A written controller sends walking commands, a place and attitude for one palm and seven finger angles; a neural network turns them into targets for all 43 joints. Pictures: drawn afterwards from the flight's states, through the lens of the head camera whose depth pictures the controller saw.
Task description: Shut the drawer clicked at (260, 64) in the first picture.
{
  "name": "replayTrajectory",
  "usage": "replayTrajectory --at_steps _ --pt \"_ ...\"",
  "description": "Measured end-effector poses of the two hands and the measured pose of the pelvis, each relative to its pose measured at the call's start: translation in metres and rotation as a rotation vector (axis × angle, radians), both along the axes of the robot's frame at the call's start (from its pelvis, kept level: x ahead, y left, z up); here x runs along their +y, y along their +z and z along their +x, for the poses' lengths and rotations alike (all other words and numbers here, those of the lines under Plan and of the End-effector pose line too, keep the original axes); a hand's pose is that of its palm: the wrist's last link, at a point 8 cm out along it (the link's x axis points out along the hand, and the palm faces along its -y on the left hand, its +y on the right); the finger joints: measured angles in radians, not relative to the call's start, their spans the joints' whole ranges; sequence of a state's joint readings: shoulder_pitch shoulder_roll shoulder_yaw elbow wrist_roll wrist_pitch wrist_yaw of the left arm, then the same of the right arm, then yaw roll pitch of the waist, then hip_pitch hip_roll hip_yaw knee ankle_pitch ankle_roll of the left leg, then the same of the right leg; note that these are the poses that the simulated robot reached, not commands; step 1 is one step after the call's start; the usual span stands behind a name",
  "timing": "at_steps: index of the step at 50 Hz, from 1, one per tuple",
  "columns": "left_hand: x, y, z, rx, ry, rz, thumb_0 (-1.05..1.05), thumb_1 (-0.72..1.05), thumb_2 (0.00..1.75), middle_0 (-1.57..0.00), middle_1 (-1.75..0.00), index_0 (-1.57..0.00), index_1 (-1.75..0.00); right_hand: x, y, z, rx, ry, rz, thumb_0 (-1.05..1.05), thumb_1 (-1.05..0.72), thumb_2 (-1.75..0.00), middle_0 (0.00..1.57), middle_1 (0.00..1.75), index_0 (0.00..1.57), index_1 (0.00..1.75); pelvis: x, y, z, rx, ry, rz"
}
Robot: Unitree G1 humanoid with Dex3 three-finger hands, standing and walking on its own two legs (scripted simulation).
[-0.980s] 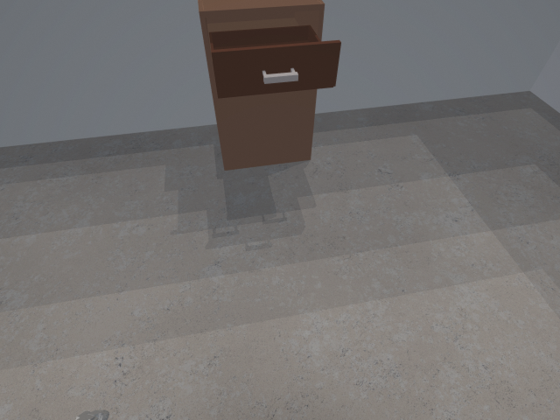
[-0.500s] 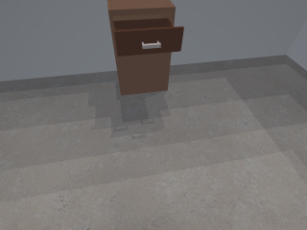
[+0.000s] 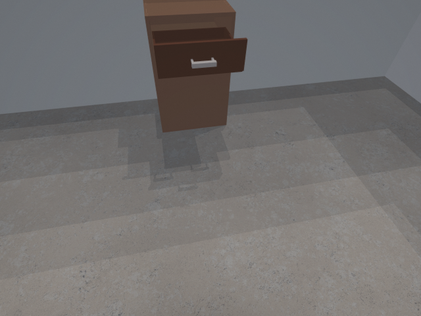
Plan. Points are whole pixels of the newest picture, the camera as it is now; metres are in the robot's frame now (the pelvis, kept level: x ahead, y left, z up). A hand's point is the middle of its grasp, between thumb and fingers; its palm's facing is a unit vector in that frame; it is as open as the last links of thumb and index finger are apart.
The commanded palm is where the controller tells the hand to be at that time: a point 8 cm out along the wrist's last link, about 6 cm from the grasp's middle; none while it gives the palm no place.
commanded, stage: look at it before walking up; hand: left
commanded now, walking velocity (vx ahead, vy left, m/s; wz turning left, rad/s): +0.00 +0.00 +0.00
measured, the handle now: (203, 62) +1.19 +0.10 -0.09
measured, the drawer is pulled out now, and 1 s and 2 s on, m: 0.30 0.30 0.30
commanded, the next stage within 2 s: walk to a spot facing it in 0.46 s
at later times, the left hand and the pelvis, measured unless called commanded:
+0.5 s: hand out of the picture +0.07 +0.25 -0.16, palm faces -0.02 -0.94 -0.33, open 7.4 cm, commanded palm none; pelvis +0.00 +0.01 +0.00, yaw +0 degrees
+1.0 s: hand out of the picture +0.07 +0.16 -0.18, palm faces -0.06 -0.98 -0.20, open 7.3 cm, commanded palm none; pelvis +0.08 -0.02 -0.02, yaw -9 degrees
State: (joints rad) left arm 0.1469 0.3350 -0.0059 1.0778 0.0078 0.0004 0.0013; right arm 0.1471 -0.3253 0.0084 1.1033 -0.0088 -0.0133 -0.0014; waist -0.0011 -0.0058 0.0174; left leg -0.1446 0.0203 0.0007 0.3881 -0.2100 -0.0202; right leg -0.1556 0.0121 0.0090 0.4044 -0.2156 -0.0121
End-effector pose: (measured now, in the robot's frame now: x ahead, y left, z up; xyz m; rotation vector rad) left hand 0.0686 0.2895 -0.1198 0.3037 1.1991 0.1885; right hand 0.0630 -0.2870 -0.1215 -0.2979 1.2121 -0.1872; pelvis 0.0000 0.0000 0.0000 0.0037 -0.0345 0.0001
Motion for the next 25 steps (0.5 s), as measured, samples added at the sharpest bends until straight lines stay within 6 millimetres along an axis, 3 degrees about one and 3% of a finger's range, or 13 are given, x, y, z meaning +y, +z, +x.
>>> replayTrajectory --at_steps 25 --pt "0.0056 -0.0026 -0.008 0.038 0.007 -0.001 0.01 0.91 0.9 -0.2 -0.3 -0.2 -0.3 0.0062 0.0009 0.0047 0.009 0.001 0.0 0.0 -0.9 -0.89 0.2 0.3 0.2 0.3 0.0055 0.0011 0.0039 0.007 -0.003 0.0"
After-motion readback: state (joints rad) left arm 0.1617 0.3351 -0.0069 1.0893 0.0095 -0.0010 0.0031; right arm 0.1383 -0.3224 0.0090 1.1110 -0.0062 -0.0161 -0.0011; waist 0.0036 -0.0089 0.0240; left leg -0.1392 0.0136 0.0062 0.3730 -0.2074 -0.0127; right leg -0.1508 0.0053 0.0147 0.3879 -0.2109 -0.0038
